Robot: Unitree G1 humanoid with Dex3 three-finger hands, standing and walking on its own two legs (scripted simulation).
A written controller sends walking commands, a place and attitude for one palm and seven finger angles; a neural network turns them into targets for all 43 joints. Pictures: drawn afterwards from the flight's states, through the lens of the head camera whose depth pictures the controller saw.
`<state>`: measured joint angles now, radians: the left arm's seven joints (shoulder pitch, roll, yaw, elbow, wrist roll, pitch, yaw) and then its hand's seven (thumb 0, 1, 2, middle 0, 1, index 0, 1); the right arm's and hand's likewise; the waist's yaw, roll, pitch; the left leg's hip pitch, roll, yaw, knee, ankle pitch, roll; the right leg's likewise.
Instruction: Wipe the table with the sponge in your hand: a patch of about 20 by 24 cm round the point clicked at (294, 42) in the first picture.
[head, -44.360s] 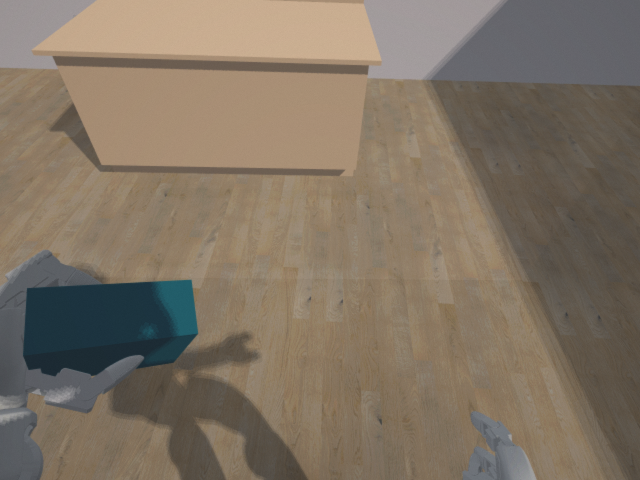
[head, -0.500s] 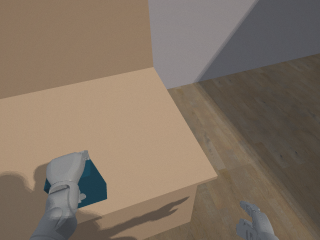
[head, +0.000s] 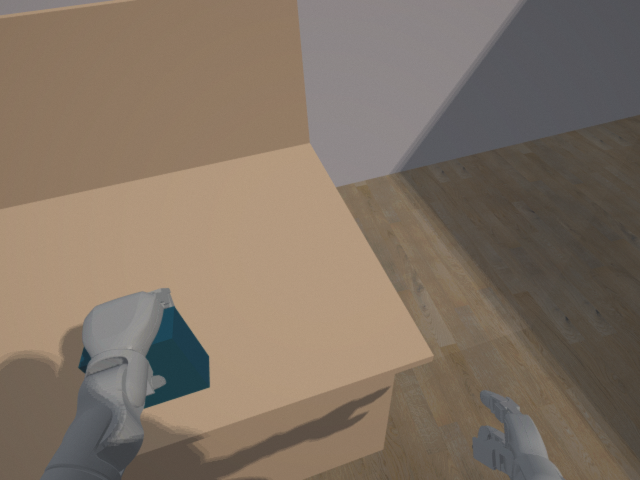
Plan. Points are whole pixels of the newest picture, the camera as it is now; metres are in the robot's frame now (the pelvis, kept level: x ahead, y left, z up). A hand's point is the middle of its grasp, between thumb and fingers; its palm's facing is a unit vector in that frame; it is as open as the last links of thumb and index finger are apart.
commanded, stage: lift the sponge slowly off the table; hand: left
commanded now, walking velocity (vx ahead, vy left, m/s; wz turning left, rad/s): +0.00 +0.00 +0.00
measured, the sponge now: (158, 369) +0.25 +0.27 -0.01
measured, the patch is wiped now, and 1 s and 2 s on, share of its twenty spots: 1.00 1.00 1.00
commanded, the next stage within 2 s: bring the sponge back beside the body in 0.46 s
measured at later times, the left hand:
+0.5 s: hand (145, 330) +0.26 +0.27 +0.07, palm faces +0.01 -0.12 -0.99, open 9.4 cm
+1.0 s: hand (122, 344) +0.23 +0.28 +0.08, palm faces +0.03 -0.13 -0.99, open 9.4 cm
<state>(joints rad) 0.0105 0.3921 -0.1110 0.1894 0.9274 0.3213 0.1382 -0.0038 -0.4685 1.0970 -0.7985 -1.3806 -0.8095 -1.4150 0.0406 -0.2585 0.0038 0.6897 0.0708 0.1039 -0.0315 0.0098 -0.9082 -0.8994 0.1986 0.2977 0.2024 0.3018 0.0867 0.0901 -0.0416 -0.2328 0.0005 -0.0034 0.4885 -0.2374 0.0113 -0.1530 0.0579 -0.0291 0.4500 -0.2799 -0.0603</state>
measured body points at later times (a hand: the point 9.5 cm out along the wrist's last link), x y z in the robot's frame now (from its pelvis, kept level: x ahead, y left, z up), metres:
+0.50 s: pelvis +0.00 +0.01 +0.00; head -0.02 -0.03 +0.45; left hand +0.26 +0.27 +0.12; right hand +0.25 -0.19 -0.08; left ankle +0.02 +0.12 -0.74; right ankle -0.02 -0.08 -0.74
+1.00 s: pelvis +0.00 +0.00 +0.00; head -0.03 -0.04 +0.45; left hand +0.23 +0.28 +0.14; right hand +0.25 -0.20 -0.07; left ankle +0.02 +0.12 -0.74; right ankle -0.02 -0.08 -0.74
